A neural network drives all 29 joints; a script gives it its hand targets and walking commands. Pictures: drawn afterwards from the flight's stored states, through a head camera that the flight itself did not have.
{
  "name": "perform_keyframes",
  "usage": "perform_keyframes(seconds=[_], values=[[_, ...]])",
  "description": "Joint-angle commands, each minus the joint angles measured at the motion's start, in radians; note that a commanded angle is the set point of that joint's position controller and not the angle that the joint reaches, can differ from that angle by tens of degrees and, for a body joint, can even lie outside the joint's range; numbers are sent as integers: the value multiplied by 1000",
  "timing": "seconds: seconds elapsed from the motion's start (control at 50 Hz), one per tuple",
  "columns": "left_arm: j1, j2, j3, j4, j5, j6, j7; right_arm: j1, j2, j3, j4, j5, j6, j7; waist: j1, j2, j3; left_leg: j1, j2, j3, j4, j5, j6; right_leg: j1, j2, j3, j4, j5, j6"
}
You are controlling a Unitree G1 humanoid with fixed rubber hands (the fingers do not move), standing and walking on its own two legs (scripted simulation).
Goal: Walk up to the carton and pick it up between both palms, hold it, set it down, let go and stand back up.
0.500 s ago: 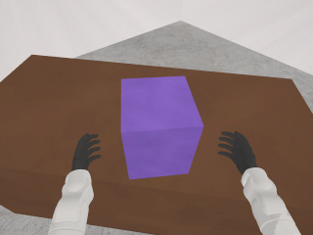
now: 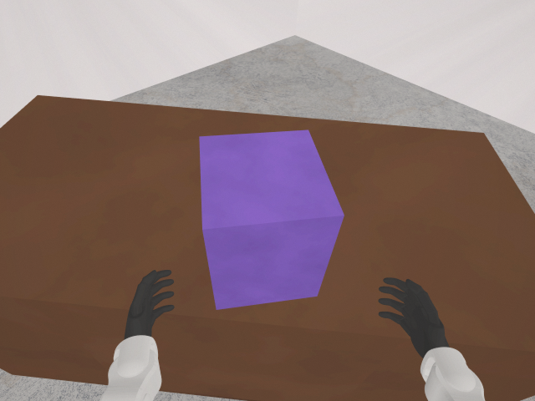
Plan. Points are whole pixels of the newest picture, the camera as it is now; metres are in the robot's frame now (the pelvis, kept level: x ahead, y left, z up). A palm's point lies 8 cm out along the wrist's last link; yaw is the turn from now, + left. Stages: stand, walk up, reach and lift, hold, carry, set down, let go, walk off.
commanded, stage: set down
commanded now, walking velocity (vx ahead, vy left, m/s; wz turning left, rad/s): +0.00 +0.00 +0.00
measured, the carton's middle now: (261, 221) +0.43 +0.05 +0.00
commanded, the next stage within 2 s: let go in 1.80 s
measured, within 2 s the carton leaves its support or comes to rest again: neither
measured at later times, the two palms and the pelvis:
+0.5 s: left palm (129, 351) +0.19 +0.23 -0.02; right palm (425, 366) +0.19 -0.20 -0.02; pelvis +0.01 +0.02 +0.00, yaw -1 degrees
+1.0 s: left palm (125, 366) +0.17 +0.24 -0.05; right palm (420, 378) +0.19 -0.20 -0.04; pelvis +0.02 +0.02 +0.00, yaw +0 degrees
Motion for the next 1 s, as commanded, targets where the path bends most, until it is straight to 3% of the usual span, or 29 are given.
perform_keyframes(seconds=[0.0,0.12,0.2,0.36,0.52,0.74,0.98], values=[[-198,93,23,-241,1,-88,-1,-175,-126,-52,-236,-9,-83,-8,13,18,-185,19,-29,5,-32,149,20,76,-53,110,-91,143,32],[-66,65,-6,-282,-3,-105,-6,-54,-140,-63,-233,3,-124,-4,7,56,-186,129,-18,-6,-2,299,-8,27,-31,83,-102,218,20],[-7,49,-23,-278,5,-100,-11,-6,-149,-71,-221,-2,-132,1,1,61,-146,175,-11,-10,2,332,-22,-15,-20,72,-125,199,10],[16,58,-21,-296,1,-110,-1,23,-156,-87,-247,-19,-126,16,16,20,-104,157,-2,-10,-17,272,-16,-35,-13,60,-139,124,5],[34,53,-34,-226,7,-100,-5,44,-160,-103,-184,-50,-110,25,7,41,-82,136,2,-7,-33,198,-15,-33,-22,62,-147,81,2],[39,88,5,-180,34,-97,-26,44,-138,-90,-121,-82,-113,8,16,45,-92,124,-9,2,-26,217,-14,11,-31,58,-136,142,15],[38,132,22,-90,40,-87,-83,43,-104,-76,-36,-137,-119,-34,-9,34,-66,137,-23,1,-16,226,-16,28,-46,51,-133,224,39]])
